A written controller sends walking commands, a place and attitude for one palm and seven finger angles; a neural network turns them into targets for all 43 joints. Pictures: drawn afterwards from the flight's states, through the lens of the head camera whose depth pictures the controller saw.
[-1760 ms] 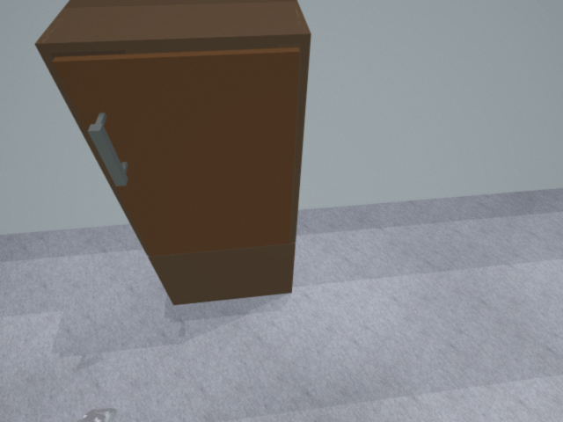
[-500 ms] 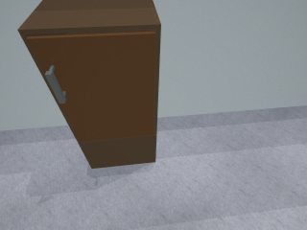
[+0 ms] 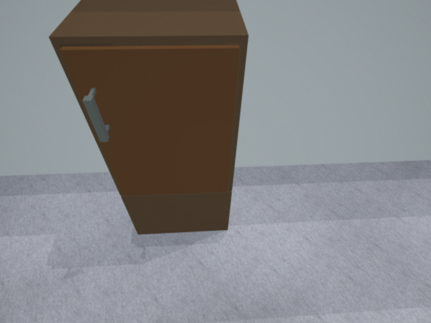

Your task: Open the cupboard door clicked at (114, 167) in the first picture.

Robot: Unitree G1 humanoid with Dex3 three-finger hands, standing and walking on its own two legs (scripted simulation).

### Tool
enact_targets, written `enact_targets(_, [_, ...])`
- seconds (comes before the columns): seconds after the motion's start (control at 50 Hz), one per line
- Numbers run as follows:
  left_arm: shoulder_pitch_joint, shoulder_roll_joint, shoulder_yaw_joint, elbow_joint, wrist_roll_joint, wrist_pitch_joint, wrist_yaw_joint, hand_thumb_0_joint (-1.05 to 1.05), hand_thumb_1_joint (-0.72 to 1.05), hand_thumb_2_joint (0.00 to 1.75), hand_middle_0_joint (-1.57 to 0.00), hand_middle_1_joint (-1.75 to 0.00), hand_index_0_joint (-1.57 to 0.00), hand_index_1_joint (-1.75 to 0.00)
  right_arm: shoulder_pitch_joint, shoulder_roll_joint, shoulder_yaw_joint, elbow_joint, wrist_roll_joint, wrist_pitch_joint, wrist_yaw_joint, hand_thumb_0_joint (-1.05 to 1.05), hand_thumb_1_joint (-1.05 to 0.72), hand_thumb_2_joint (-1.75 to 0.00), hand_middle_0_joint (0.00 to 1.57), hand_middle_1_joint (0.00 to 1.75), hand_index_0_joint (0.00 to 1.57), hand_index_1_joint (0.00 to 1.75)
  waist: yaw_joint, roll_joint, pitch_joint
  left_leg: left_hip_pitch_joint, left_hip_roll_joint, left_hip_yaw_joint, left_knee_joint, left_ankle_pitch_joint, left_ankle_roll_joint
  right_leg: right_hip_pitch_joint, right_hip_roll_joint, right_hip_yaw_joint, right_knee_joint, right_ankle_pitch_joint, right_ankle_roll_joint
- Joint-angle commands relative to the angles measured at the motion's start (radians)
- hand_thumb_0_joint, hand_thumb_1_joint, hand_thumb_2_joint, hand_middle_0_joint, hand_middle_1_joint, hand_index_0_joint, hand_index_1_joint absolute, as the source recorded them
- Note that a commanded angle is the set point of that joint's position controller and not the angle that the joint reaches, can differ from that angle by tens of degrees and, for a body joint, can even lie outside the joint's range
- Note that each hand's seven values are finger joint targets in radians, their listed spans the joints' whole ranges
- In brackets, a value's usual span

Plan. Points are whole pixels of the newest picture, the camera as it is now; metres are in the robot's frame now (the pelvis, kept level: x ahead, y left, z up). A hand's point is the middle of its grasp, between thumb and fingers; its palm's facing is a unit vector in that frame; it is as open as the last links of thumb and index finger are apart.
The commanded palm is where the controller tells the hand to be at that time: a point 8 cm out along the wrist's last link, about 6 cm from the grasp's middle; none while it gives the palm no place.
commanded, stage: shuffle to correct the standing spot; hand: left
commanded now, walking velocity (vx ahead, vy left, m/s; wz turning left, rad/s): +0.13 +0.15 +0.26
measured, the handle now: (98, 115) +0.60 +0.36 +0.03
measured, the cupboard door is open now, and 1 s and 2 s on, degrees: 0 0 0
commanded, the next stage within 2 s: come to a stop and stand still in 0.34 s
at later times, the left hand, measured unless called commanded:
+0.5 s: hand out of the picture +0.12 +0.27 -0.17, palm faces +0.07 -0.98 -0.20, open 7.4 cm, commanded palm none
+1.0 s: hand out of the picture +0.11 +0.32 -0.19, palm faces +0.16 -0.96 -0.22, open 7.3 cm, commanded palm none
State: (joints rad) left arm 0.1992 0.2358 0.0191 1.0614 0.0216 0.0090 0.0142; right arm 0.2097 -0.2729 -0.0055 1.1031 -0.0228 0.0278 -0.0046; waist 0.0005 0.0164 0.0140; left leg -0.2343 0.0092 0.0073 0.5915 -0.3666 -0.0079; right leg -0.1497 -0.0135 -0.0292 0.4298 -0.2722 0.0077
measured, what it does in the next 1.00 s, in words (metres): steps to the left: right foot, then left foot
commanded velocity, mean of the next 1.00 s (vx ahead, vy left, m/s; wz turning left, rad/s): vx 0.00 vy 0.05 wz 0.06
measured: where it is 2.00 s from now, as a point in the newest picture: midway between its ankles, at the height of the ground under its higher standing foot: outside the picture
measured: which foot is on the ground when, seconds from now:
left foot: down 0.00-0.64, up 0.66-0.96, down 0.98-1.00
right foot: down 0.00-0.14, up 0.16-0.60, down 0.62-0.98, up 1.00-1.00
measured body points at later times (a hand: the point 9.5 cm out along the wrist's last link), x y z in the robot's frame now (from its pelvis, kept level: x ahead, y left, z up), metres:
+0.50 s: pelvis +0.08 +0.08 +0.00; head +0.10 +0.08 +0.45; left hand +0.11 +0.32 -0.15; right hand +0.06 -0.13 -0.16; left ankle +0.03 +0.14 -0.74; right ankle +0.13 -0.02 -0.70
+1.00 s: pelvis +0.08 +0.11 -0.02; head +0.09 +0.13 +0.43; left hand +0.10 +0.37 -0.17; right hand +0.18 -0.13 -0.15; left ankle +0.06 +0.23 -0.74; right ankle +0.17 -0.02 -0.74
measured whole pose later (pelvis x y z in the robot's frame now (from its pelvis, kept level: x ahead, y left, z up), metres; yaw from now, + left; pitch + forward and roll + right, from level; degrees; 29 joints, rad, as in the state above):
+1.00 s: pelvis +0.08 +0.11 -0.02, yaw +6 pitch -1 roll +0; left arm 0.20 0.21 0.06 0.99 0.03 0.05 0.03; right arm 0.18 -0.19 -0.05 0.98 -0.02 0.01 -0.02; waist 0.01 -0.04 0.06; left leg -0.25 0.02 0.03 0.59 -0.33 -0.01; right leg -0.40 -0.08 -0.07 0.63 -0.25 0.02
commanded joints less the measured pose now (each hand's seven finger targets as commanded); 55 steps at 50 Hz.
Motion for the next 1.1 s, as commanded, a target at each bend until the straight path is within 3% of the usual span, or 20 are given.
enact_targets(0.0, [0.094, 0.228, 0.071, -0.056, 0.009, -0.016, 0.020, 0.00, 0.90, 0.90, -0.20, -0.30, -0.20, -0.30, -0.033, -0.080, -0.035, -0.123, 0.009, -0.020, 0.000, 0.00, -0.90, -0.90, 0.20, 0.30, 0.20, 0.30, 0.044, -0.155, 0.048, -0.245, 0.049, -0.014, 0.188, -0.135, 0.001, 0.106, -0.386, 0.273, -0.129, 0.281, -0.210])
enact_targets(0.08, [0.013, 0.214, 0.078, -0.094, 0.004, -0.004, 0.012, 0.00, 0.90, 0.90, -0.20, -0.30, -0.20, -0.30, 0.142, -0.058, -0.041, -0.098, 0.006, -0.022, 0.009, 0.00, -0.90, -0.90, 0.20, 0.30, 0.20, 0.30, -0.048, -0.124, 0.026, 0.139, 0.008, 0.079, -0.120, 0.108, -0.001, -0.190, -0.264, 0.062, 0.022, 0.035, -0.087])
enact_targets(0.1, [0.023, 0.155, 0.067, -0.108, 0.001, 0.010, 0.005, 0.00, 0.90, 0.90, -0.20, -0.30, -0.20, -0.30, 0.209, -0.122, -0.055, -0.088, -0.003, -0.026, 0.007, 0.00, -0.90, -0.90, 0.20, 0.30, 0.20, 0.30, -0.071, 0.084, 0.021, 0.204, 0.105, -0.097, -0.218, 0.023, 0.045, -0.315, -0.143, -0.040, 0.233, -0.136, -0.032])
enact_targets(0.12, [0.006, 0.079, 0.054, -0.151, 0.002, 0.018, -0.002, 0.00, 0.90, 0.90, -0.20, -0.30, -0.20, -0.30, 0.279, -0.219, -0.080, -0.092, -0.012, -0.024, 0.005, 0.00, -0.90, -0.90, 0.20, 0.30, 0.20, 0.30, -0.090, 0.349, 0.048, 0.163, 0.320, -0.415, -0.391, -0.130, 0.145, -0.463, -0.008, -0.130, 0.526, -0.409, 0.020])
enact_targets(0.16, [-0.034, 0.075, 0.053, -0.146, 0.007, 0.014, -0.003, 0.00, 0.90, 0.90, -0.20, -0.30, -0.20, -0.30, 0.195, -0.166, -0.064, -0.114, -0.006, -0.024, -0.008, 0.00, -0.90, -0.90, 0.20, 0.30, 0.20, 0.30, -0.058, 0.159, 0.095, -0.010, 0.323, -0.461, -0.463, -0.311, 0.218, -0.471, -0.071, 0.003, 0.744, -0.297, -0.027])
enact_targets(0.22, [0.059, 0.047, 0.047, -0.084, 0.007, 0.000, -0.018, 0.00, 0.90, 0.90, -0.20, -0.30, -0.20, -0.30, 0.117, -0.076, -0.037, -0.125, 0.000, -0.055, -0.021, 0.00, -0.90, -0.90, 0.20, 0.30, 0.20, 0.30, 0.000, 0.037, 0.048, 0.033, 0.221, -0.265, -0.420, 0.032, 0.196, -0.425, -0.101, -0.012, 0.727, -0.106, -0.002])
enact_targets(0.32, [0.049, 0.022, 0.037, -0.085, 0.006, -0.004, -0.009, 0.00, 0.90, 0.90, -0.20, -0.30, -0.20, -0.30, 0.202, -0.042, -0.039, -0.081, 0.005, -0.073, -0.030, 0.00, -0.90, -0.90, 0.20, 0.30, 0.20, 0.30, -0.021, 0.021, -0.016, 0.233, 0.227, -0.202, -0.343, 0.450, 0.244, -0.453, -0.085, -0.029, 0.579, -0.115, 0.025])
enact_targets(0.44, [-0.029, -0.010, 0.029, -0.110, 0.009, -0.010, -0.004, 0.00, 0.90, 0.90, -0.20, -0.30, -0.20, -0.30, 0.243, -0.012, -0.040, -0.044, -0.002, -0.075, -0.033, 0.00, -0.90, -0.90, 0.20, 0.30, 0.20, 0.30, -0.039, 0.039, 0.054, 0.207, 0.234, -0.177, -0.332, 0.493, 0.247, -0.400, -0.082, -0.045, 0.393, -0.108, 0.020])
enact_targets(0.54, [0.058, -0.016, 0.026, -0.085, 0.000, -0.012, 0.026, 0.00, 0.90, 0.90, -0.20, -0.30, -0.20, -0.30, 0.196, 0.006, -0.039, -0.032, 0.010, -0.066, -0.047, 0.00, -0.90, -0.90, 0.20, 0.30, 0.20, 0.30, 0.019, -0.003, 0.046, 0.146, 0.186, -0.096, -0.166, 0.920, 0.125, -0.156, -0.044, -0.045, 0.129, 0.094, 0.006])
enact_targets(0.58, [0.155, 0.054, 0.038, -0.061, 0.003, -0.020, 0.041, 0.00, 0.90, 0.90, -0.20, -0.30, -0.20, -0.30, 0.201, 0.017, -0.048, -0.040, 0.023, -0.061, -0.047, 0.00, -0.90, -0.90, 0.20, 0.30, 0.20, 0.30, 0.045, -0.070, -0.011, 0.042, 0.106, -0.059, -0.008, 0.763, 0.037, 0.039, -0.138, 0.067, 0.077, 0.540, -0.041])
enact_targets(0.6, [0.186, 0.099, 0.049, -0.058, 0.004, -0.022, 0.044, 0.00, 0.90, 0.90, -0.20, -0.30, -0.20, -0.30, 0.225, 0.025, -0.060, -0.051, 0.023, -0.055, -0.043, 0.00, -0.90, -0.90, 0.20, 0.30, 0.20, 0.30, 0.034, -0.123, -0.052, -0.063, 0.014, -0.012, 0.122, 0.445, 0.001, 0.117, -0.292, 0.198, 0.121, 0.897, -0.136])
enact_targets(0.62, [0.209, 0.127, 0.058, -0.053, 0.001, -0.026, 0.045, 0.00, 0.90, 0.90, -0.20, -0.30, -0.20, -0.30, 0.216, 0.051, -0.062, -0.058, 0.023, -0.036, -0.041, 0.00, -0.90, -0.90, 0.20, 0.30, 0.20, 0.30, 0.041, -0.195, -0.104, -0.118, -0.054, 0.038, 0.312, -0.128, -0.019, 0.159, -0.432, 0.281, 0.060, 1.143, -0.257])
enact_targets(0.64, [0.188, 0.126, 0.061, -0.063, -0.001, -0.025, 0.049, 0.00, 0.90, 0.90, -0.20, -0.30, -0.20, -0.30, 0.167, 0.056, -0.064, -0.070, 0.019, -0.021, -0.045, 0.00, -0.90, -0.90, 0.20, 0.30, 0.20, 0.30, 0.048, -0.193, -0.114, -0.134, -0.032, -0.025, 0.436, -0.289, -0.011, 0.106, -0.464, 0.315, 0.020, 1.110, -0.303])
enact_targets(0.72, [0.031, 0.087, 0.058, -0.120, 0.006, -0.011, 0.052, 0.00, 0.90, 0.90, -0.20, -0.30, -0.20, -0.30, 0.119, 0.079, -0.071, -0.080, 0.012, 0.015, -0.026, 0.00, -0.90, -0.90, 0.20, 0.30, 0.20, 0.30, 0.000, -0.081, -0.059, -0.156, 0.003, -0.042, 0.545, -0.149, -0.024, -0.062, -0.335, 0.143, -0.045, 0.732, -0.230])
enact_targets(0.84, [0.013, 0.126, 0.075, -0.144, 0.019, 0.002, 0.035, 0.00, 0.90, 0.90, -0.20, -0.30, -0.20, -0.30, 0.099, 0.068, -0.063, -0.118, 0.009, 0.006, -0.012, 0.00, -0.90, -0.90, 0.20, 0.30, 0.20, 0.30, 0.008, -0.195, -0.088, -0.085, 0.008, 0.034, 0.234, -0.104, -0.030, -0.081, -0.278, 0.135, -0.068, 0.373, -0.188])
enact_targets(0.9, [-0.005, 0.132, 0.076, -0.140, 0.008, 0.017, 0.024, 0.00, 0.90, 0.90, -0.20, -0.30, -0.20, -0.30, 0.163, 0.056, -0.059, -0.107, 0.009, -0.009, -0.014, 0.00, -0.90, -0.90, 0.20, 0.30, 0.20, 0.30, -0.029, -0.206, -0.084, 0.086, -0.007, 0.075, -0.065, 0.077, -0.022, -0.169, -0.230, 0.116, -0.033, 0.146, -0.117])
enact_targets(0.92, [-0.004, 0.101, 0.067, -0.140, 0.003, 0.022, 0.021, 0.00, 0.90, 0.90, -0.20, -0.30, -0.20, -0.30, 0.182, 0.036, -0.060, -0.100, 0.010, -0.018, -0.014, 0.00, -0.90, -0.90, 0.20, 0.30, 0.20, 0.30, -0.039, -0.120, -0.078, 0.162, 0.022, 0.037, -0.188, 0.123, -0.018, -0.228, -0.182, 0.079, 0.040, 0.028, -0.073])
enact_targets(0.96, [-0.004, 0.015, 0.048, -0.171, -0.008, 0.036, 0.015, 0.00, 0.90, 0.90, -0.20, -0.30, -0.20, -0.30, 0.085, -0.104, -0.074, -0.162, -0.007, -0.022, -0.018, 0.00, -0.90, -0.90, 0.20, 0.30, 0.20, 0.30, -0.021, 0.266, 0.051, -0.078, 0.339, -0.343, -0.411, 0.070, 0.128, -0.315, -0.012, -0.031, 0.310, -0.242, 0.020])
enact_targets(1.0, [-0.004, 0.037, 0.055, -0.134, 0.005, 0.049, 0.015, 0.00, 0.90, 0.90, -0.20, -0.30, -0.20, -0.30, -0.026, -0.072, -0.059, -0.174, -0.011, -0.026, -0.033, 0.00, -0.90, -0.90, 0.20, 0.30, 0.20, 0.30, 0.015, 0.194, 0.104, -0.212, 0.283, -0.284, -0.437, 0.028, 0.153, -0.245, -0.022, 0.075, 0.496, -0.172, 0.010])
enact_targets(1.08, [0.107, 0.021, 0.035, -0.070, 0.001, 0.036, 0.007, 0.00, 0.90, 0.90, -0.20, -0.30, -0.20, -0.30, -0.041, -0.046, -0.045, -0.155, 0.000, -0.034, -0.036, 0.00, -0.90, -0.90, 0.20, 0.30, 0.20, 0.30, 0.035, 0.127, 0.040, -0.028, 0.200, -0.138, -0.362, 0.217, 0.150, -0.244, -0.024, 0.034, 0.456, -0.126, 0.024])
